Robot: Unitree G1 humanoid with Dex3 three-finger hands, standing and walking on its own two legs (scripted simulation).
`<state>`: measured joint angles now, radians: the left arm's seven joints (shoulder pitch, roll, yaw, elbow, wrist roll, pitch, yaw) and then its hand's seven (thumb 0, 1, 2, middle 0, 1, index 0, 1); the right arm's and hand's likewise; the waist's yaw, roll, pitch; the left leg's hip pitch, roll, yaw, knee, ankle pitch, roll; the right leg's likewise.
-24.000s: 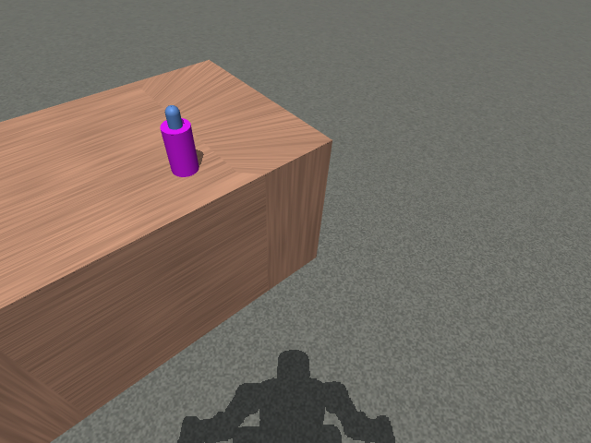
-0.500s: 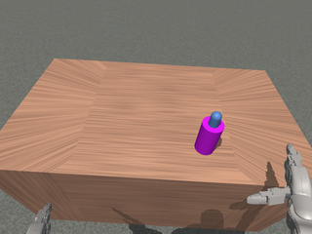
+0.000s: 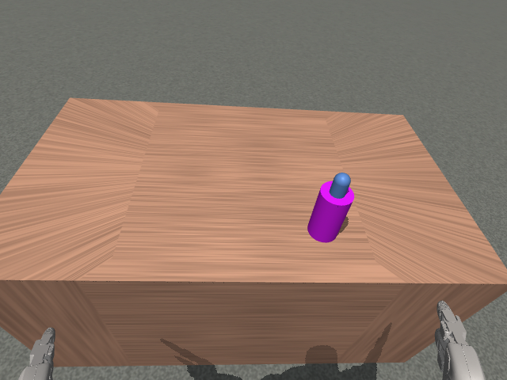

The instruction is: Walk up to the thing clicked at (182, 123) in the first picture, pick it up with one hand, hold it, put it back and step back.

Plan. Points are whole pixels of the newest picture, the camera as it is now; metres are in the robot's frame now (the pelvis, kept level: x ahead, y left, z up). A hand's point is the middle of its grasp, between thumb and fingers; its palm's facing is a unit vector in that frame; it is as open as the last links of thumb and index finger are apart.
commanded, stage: sink last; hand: right
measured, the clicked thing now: (332, 205) +0.51 -0.22 -0.05
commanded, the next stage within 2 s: home in 0.08 s
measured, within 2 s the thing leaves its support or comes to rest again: neither
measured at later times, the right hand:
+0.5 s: hand (401, 349) +0.19 -0.24 -0.01, palm faces +0.26 +0.93 -0.27, open 17.4 cm
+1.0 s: hand (360, 361) +0.19 -0.20 -0.07, palm faces +0.11 +0.96 -0.25, open 17.5 cm
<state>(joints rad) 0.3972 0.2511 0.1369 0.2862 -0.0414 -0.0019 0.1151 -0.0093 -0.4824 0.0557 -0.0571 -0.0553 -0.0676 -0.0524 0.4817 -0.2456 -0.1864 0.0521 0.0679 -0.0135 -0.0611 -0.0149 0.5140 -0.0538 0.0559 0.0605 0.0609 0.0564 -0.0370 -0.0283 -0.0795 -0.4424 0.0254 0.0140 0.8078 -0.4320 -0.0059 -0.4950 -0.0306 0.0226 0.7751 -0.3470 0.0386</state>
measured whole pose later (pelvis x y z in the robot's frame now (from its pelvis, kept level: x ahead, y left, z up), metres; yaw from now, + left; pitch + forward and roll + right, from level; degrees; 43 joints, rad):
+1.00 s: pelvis +0.02 -0.02 -0.01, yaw +1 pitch +7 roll +1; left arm 0.28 0.21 -0.01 0.43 -0.03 -0.01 0.10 0.01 0.89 0.89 -0.20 -0.29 -0.21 -0.29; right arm 0.44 -0.19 -0.02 0.14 0.03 0.06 -0.11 -0.01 0.54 -0.05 0.05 0.05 0.06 0.05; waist 0.01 -0.02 -0.10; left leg -0.50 0.01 0.00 0.86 -0.48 -0.02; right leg -0.58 -0.05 0.01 0.89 -0.43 0.03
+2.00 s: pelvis +0.01 -0.01 -0.02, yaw +1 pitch +7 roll +1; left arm 0.27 0.21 -0.01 0.51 -0.02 -0.10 0.16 0.01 0.90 0.90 -0.20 -0.30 -0.21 -0.30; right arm 0.46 -0.19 0.00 0.01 0.02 0.21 -0.14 -0.01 0.54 -0.05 0.05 0.05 0.06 0.05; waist 0.02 -0.03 -0.10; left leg -0.55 0.00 0.02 0.91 -0.48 -0.02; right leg -0.63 -0.06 0.03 0.94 -0.43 0.03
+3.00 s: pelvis +0.00 -0.01 -0.01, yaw +2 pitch +2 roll +0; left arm 0.19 0.30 0.00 0.76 0.06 -0.03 0.02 0.01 0.90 0.90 -0.20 -0.30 -0.21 -0.30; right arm 0.30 -0.32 0.00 0.53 -0.06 0.02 -0.02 -0.01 0.53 -0.05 0.06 0.05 0.06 0.05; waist 0.00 0.02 -0.01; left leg -0.43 0.03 -0.02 0.86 -0.46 -0.02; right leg -0.48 -0.03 -0.01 0.85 -0.40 0.01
